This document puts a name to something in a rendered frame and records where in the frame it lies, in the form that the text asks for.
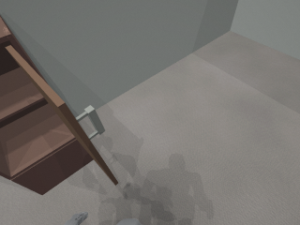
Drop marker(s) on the handle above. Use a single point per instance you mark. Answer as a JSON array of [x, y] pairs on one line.
[[93, 116]]

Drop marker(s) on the left robot hand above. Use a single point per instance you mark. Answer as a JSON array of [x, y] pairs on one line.
[[77, 219]]

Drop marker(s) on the cupboard door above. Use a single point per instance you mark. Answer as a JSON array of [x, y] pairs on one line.
[[62, 110]]

